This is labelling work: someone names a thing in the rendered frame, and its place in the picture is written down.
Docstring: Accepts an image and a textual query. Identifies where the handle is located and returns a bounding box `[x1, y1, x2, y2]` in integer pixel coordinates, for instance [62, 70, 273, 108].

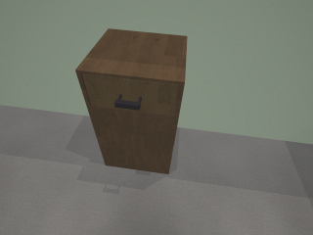
[114, 94, 142, 111]

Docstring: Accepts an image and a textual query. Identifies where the drawer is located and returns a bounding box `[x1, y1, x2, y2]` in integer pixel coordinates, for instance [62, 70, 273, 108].
[82, 73, 178, 116]

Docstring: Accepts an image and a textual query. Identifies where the cabinet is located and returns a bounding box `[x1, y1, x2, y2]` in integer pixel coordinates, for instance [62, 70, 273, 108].
[75, 28, 188, 174]

